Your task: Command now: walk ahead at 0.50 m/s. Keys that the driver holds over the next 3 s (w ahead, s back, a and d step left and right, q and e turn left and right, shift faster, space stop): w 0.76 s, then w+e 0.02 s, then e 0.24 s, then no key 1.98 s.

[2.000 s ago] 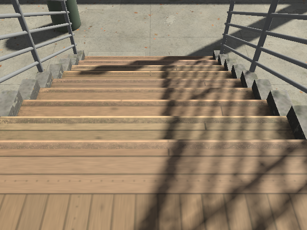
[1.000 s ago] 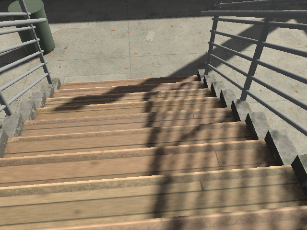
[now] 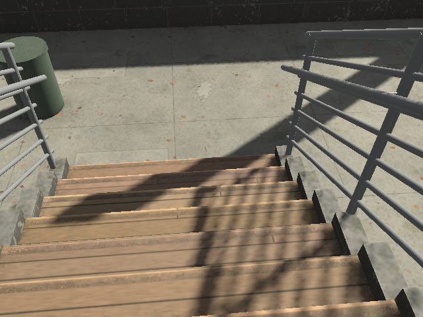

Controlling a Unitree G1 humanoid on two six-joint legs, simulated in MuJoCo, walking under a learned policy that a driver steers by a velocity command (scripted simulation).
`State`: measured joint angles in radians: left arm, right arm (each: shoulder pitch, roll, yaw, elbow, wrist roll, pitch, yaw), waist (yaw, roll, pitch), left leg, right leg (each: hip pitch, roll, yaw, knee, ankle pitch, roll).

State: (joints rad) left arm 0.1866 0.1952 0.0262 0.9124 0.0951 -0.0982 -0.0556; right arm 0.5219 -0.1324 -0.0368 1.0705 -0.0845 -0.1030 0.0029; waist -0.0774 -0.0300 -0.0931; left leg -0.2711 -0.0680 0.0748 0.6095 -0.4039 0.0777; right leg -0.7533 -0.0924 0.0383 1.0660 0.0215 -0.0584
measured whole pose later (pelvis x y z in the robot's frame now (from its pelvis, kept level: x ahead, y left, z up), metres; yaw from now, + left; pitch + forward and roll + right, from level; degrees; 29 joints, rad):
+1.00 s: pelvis +0.48 +0.05 -0.32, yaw -3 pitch +0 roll -2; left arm 0.42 0.18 0.01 0.99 0.01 -0.07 -0.09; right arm 0.30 -0.26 -0.02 0.99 -0.09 -0.06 0.08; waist 0.06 0.03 -0.01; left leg -0.26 0.05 0.15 0.48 -0.23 0.06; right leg -0.70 -0.04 0.01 1.76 -0.59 0.00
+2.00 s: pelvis +0.54 +0.03 -0.33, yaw -10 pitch +0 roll -1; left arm 0.25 0.17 0.07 1.12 0.01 -0.04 -0.06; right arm 0.36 -0.14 -0.07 1.11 -0.04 -0.08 0.08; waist 0.01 0.00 0.03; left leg -0.18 0.10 0.24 0.60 -0.41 0.01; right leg -0.30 0.01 -0.03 0.60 -0.30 -0.02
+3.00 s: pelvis +0.54 +0.01 -0.34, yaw -9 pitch +1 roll -1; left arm 0.29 0.14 0.06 1.17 0.00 -0.06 -0.07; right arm 0.43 -0.08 -0.04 1.17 -0.04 -0.08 0.06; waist 0.02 0.00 0.01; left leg -0.22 0.12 0.21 0.65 -0.43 -0.01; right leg -0.33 0.03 -0.05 0.63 -0.32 -0.04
